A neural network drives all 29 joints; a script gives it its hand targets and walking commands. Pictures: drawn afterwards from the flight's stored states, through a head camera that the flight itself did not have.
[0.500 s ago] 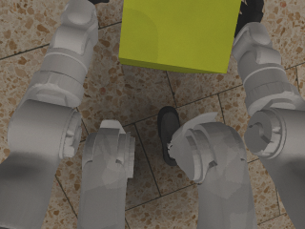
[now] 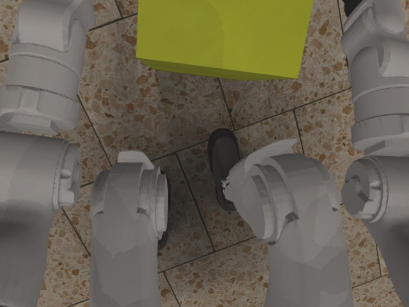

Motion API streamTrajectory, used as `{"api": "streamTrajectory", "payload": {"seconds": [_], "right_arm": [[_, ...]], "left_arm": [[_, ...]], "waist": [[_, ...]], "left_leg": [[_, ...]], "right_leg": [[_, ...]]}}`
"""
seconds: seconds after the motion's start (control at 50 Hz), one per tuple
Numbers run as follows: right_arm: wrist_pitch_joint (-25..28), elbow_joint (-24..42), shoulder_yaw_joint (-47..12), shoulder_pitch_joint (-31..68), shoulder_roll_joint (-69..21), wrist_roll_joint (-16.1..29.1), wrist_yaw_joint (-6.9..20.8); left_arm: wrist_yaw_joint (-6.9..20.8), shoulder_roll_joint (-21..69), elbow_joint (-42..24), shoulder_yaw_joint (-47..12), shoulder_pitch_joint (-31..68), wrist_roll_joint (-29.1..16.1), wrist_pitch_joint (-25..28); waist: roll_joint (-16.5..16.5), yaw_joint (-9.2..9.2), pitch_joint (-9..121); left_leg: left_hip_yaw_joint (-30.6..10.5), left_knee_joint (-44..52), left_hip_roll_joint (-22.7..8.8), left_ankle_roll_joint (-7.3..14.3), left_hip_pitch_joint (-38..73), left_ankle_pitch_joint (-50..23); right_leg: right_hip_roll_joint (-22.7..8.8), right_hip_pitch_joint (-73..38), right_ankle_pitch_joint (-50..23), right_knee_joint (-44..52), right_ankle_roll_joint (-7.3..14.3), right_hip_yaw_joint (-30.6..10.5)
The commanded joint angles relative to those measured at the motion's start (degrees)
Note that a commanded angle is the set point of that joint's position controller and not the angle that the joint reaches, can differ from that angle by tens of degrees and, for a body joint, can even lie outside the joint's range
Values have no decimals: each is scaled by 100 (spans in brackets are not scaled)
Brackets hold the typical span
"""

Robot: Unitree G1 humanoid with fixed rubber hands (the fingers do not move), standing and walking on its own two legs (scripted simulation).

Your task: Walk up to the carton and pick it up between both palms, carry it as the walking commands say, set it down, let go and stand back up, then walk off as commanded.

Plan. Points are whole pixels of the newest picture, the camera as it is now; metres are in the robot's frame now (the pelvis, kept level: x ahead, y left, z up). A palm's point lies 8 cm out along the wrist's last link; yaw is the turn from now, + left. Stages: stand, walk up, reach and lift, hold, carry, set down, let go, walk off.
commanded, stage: set down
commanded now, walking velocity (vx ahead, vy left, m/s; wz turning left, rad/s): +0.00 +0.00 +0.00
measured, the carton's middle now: (213, 7) +0.53 -0.07 -0.23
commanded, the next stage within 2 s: let go in 1.18 s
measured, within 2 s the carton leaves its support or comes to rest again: neither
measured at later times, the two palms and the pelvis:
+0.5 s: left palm out of the picture +0.59 +0.13 +0.00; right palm out of the picture +0.50 -0.25 +0.00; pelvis +0.00 +0.01 +0.12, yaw +1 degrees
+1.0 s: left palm out of the picture +0.58 +0.14 +0.15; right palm out of the picture +0.49 -0.25 +0.14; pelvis +0.00 +0.01 +0.25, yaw +0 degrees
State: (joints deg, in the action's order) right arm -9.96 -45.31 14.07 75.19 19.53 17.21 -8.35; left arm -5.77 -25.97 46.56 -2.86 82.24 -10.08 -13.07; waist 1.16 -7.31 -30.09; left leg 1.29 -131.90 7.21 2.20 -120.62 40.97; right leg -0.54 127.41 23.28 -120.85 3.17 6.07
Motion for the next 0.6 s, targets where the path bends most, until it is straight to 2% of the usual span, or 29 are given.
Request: {"api": "streamTrajectory", "payload": {"seconds": [0.0,0.02,0.04,0.06,0.08,0.1,0.12,0.14,0.16,0.18,0.2,0.22,0.24,0.26,0.28,0.3,0.32,0.34,0.36,0.38,0.4,0.44,0.46,0.48,0.5,0.52,0.54,0.56,0.58], "right_arm": [[-267,1484,142,1321,573,-188,-143],[-376,1446,169,1109,850,-335,-203],[-412,1722,487,1337,1051,-545,-245],[-541,1786,427,1135,825,-441,-238],[-569,1619,499,1109,890,-543,-261],[-558,2220,435,1381,818,-556,-266],[-631,2619,578,1406,1092,-534,-264],[-670,2632,413,1474,909,-389,-294],[-740,2507,538,1257,1122,-735,-303],[-840,1897,472,978,933,-754,-286],[-814,2139,376,1216,946,-708,-235],[-828,2629,319,1324,792,-582,-229],[-801,3118,271,1336,671,-398,-221],[-895,2510,194,1015,607,-444,-207],[-940,2518,76,1104,465,-283,-119],[-947,1968,142,722,382,-488,-127],[-917,2591,317,982,776,-621,-167],[-934,2678,260,804,519,-432,-201],[-961,3021,215,1020,564,-401,-208],[-1032,2570,267,643,611,-422,-154],[-1106,2490,187,746,432,-358,-153],[-1158,3066,127,1170,515,-238,-176],[-1200,2918,176,1178,677,-427,-167],[-1263,2503,200,932,677,-473,-144],[-1281,2860,245,989,744,-457,-228],[-1242,2945,340,736,658,-480,-163],[-1241,2809,489,711,853,-558,-239],[-1372,2724,231,614,673,-509,-235],[-1364,2953,367,987,629,-495,-247]], "left_arm": [[-29,-829,-1844,278,2782,-4,-151],[-23,-1034,-1215,590,2517,180,-258],[-30,-1089,-1138,625,2432,131,-328],[2,-895,-1301,433,2447,95,-457],[-38,-1213,-1138,716,2500,378,-459],[-32,-976,-1297,687,2563,226,-474],[-52,-1026,-1582,733,2604,128,-552],[-78,-904,-1694,583,2690,57,-593],[-55,-1004,-1467,821,2321,105,-606],[36,-740,-743,642,2112,-6,-725],[53,-871,-526,896,2134,136,-727],[97,-736,-743,801,1921,69,-751],[97,-856,-1640,778,2236,104,-668],[122,-1050,-1055,962,2031,199,-710],[178,-798,-805,837,1910,208,-729],[186,-851,-849,802,1973,270,-702],[198,-885,-1245,846,2105,182,-736],[207,-1031,-1732,847,2117,288,-669],[199,-1195,-1521,1055,2091,295,-694],[230,-1045,-1415,922,1978,289,-737],[220,-1197,-1440,1058,2205,394,-789],[225,-1238,-1624,940,2229,394,-880],[241,-1183,-1108,1022,2161,346,-945],[258,-1134,-1836,941,2424,242,-939],[285,-1408,-1431,1109,2185,327,-945],[237,-1130,-1965,965,2042,318,-942],[245,-1225,-1934,919,2076,361,-937],[290,-1403,-1835,1113,2071,393,-990],[284,-1420,-1961,1050,2404,363,-991]], "waist": [[-1068,-463,11073],[-1043,-369,10866],[-734,-478,10907],[-802,-576,11241],[-1164,-361,10948],[-715,-459,11117],[-620,-620,11580],[-655,-587,11854],[-322,-636,11629],[-326,-737,11133],[-196,-518,10740],[7,-509,11265],[-238,-455,11754],[-4,-446,11673],[-348,-157,11293],[-330,-327,11283],[-235,-591,11797],[-483,-468,12118],[-203,-297,12251],[-552,-375,12029],[-499,-229,11815],[-691,-86,12121],[-341,-202,11859],[-476,-380,11886],[-356,-318,11983],[-482,-340,12586],[-848,-432,12370],[-721,-192,12509],[-811,-225,12401]], "left_leg": [[-450,2328,-304,-49,3153,-1265],[-178,2143,-242,-112,2654,-1247],[-299,2291,-222,-69,2559,-1201],[-311,2505,-266,-57,3097,-1018],[-354,2574,-305,-73,3175,-1100],[-424,2624,-202,-32,3258,-1307],[-468,2746,-248,-17,3648,-1376],[-501,2867,-224,-25,3886,-1709],[-408,2712,-137,-23,3392,-1588],[-474,2902,-199,-88,3242,-1417],[-435,2987,-198,-25,2997,-1242],[-506,3238,-164,94,3380,-1413],[-448,3256,-139,38,3484,-1743],[-391,3282,-175,54,3094,-1476],[-354,3458,-142,57,3508,-1744],[-457,3579,-172,2,3419,-1611],[-404,3520,-172,-6,3697,-1678],[-334,3609,-135,-21,3757,-1851],[-341,3693,-72,11,3518,-1817],[-307,3714,-150,-58,3797,-1892],[-342,3928,-139,-20,3891,-1645],[-332,4143,-184,-14,4707,-1941],[-353,4159,-171,-35,4349,-1629],[-328,4220,-200,-85,4256,-1547],[-249,4233,-137,-33,4039,-1569],[-410,4505,-147,-93,4751,-2063],[-326,4527,-179,-144,4791,-1925],[-235,4519,-116,-129,4593,-1801],[-370,4723,-182,-75,4930,-1775]], "right_leg": [[-44,-6939,-1892,1060,-330,-921],[0,-7142,-1893,1223,-308,-1040],[23,-7161,-1954,1096,-354,-922],[36,-7165,-1610,1315,-386,-833],[-9,-6700,-1611,1247,-380,-821],[57,-6869,-1725,1412,-386,-731],[74,-7090,-1763,1459,-390,-709],[104,-7174,-2038,1469,-414,-654],[142,-7378,-2121,1548,-379,-682],[104,-7158,-1891,1686,-403,-669],[44,-7043,-1661,1863,-432,-749],[95,-7427,-1847,1895,-488,-710],[138,-7872,-2406,1911,-409,-790],[118,-8105,-2373,1856,-447,-764],[135,-7412,-2202,2085,-498,-757],[140,-7696,-2301,2152,-460,-769],[155,-7863,-2347,2148,-414,-674],[156,-8288,-2683,2235,-409,-820],[169,-8764,-2885,2220,-397,-841],[146,-8423,-2806,2354,-379,-825],[166,-8244,-2320,2588,-462,-814],[214,-8118,-2161,2811,-487,-703],[173,-8230,-1960,2890,-450,-677],[167,-8483,-1990,2967,-364,-796],[131,-9038,-2263,3062,-396,-912],[235,-9005,-2744,2964,-389,-668],[230,-8835,-2440,3151,-388,-774],[175,-9383,-2459,3309,-352,-916],[163,-8882,-2225,3293,-425,-815]]}}
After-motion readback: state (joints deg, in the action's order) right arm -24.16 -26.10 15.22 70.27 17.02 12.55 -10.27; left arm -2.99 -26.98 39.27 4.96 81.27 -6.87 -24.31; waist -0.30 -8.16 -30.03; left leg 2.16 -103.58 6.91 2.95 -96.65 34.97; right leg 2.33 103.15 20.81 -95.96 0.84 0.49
